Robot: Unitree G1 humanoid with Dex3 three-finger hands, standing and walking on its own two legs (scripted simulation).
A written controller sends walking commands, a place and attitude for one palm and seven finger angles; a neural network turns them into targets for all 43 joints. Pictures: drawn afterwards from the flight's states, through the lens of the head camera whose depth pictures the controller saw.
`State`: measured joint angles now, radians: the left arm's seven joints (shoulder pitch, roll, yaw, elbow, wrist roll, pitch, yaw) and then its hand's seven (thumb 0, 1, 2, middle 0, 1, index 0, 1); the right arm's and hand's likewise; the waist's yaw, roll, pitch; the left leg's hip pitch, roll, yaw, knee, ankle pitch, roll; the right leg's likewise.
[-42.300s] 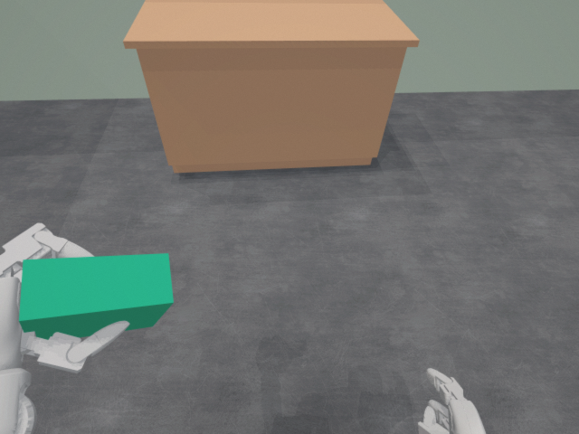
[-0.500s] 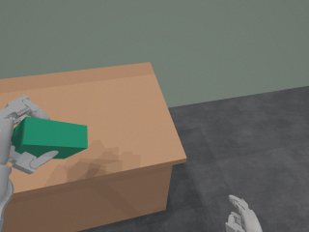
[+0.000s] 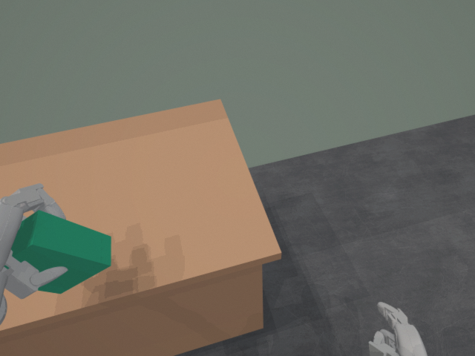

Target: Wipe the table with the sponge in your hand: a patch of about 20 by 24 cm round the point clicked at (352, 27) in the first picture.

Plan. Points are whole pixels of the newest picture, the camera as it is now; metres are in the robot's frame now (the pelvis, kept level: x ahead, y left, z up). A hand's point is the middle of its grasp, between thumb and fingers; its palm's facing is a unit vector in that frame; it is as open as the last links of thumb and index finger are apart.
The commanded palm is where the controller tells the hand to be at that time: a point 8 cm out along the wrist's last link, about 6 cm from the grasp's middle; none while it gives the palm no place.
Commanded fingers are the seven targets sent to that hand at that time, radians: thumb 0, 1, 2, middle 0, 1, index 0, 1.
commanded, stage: turn the palm down, sponge in hand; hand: left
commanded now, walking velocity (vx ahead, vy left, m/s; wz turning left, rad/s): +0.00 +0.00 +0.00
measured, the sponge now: (63, 259) +0.22 +0.30 +0.09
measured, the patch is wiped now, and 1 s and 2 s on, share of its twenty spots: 0.00 0.00 0.00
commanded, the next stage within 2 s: move the sponge above the wiping area in 1.20 s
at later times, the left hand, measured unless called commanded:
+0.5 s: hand (42, 257) +0.21 +0.30 +0.12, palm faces +0.00 -0.26 -0.97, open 9.6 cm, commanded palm +0.18 +0.32 +0.21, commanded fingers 0.00 0.10 1.30 -1.20 -1.60 -1.20 -1.60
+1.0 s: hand (53, 256) +0.20 +0.28 +0.13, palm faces +0.00 -0.03 -1.00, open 9.5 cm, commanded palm +0.17 +0.31 +0.21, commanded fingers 0.00 0.10 1.30 -1.20 -1.60 -1.20 -1.60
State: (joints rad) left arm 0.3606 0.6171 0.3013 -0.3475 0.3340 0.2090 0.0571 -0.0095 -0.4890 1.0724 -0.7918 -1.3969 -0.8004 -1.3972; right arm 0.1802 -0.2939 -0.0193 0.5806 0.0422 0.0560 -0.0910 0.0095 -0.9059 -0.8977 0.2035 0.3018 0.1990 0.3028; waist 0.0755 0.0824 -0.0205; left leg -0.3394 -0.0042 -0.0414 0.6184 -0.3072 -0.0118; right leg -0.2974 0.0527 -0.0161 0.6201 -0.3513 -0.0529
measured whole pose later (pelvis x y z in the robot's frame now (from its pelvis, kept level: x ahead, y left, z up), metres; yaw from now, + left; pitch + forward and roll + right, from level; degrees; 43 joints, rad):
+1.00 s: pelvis -0.02 +0.03 +0.02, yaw +0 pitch -3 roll +0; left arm 0.21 0.60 -0.07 -0.35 0.86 0.25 -0.04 -0.01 -0.49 1.05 -0.81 -1.41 -0.82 -1.41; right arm 0.01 -0.27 0.04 0.63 0.02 0.08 -0.06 0.01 -0.91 -0.90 0.20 0.30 0.20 0.30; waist 0.13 0.12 0.03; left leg -0.19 -0.04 -0.02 0.43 -0.19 0.03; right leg -0.16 0.02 0.00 0.44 -0.24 -0.02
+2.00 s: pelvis +0.00 +0.02 +0.02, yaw -1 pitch -2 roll +0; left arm 0.11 0.53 0.02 -0.14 0.81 0.43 0.04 -0.01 -0.48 1.05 -0.81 -1.42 -0.82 -1.42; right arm 0.02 -0.27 0.02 0.65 0.06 0.11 -0.05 0.01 -0.91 -0.90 0.20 0.30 0.20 0.30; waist 0.09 0.12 0.00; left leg -0.18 -0.02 -0.02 0.42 -0.21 0.01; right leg -0.15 0.03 0.01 0.43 -0.26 -0.04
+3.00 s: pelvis +0.00 +0.01 +0.02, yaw -1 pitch -1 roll +1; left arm 0.07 0.44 -0.18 -0.06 0.91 0.35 0.00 -0.01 -0.49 1.05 -0.81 -1.42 -0.82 -1.42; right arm 0.03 -0.28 0.01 0.65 0.03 0.11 -0.06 0.01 -0.91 -0.90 0.20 0.30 0.20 0.30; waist 0.09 0.10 0.00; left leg -0.19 -0.02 -0.02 0.42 -0.22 0.01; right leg -0.16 0.03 0.01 0.45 -0.27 -0.04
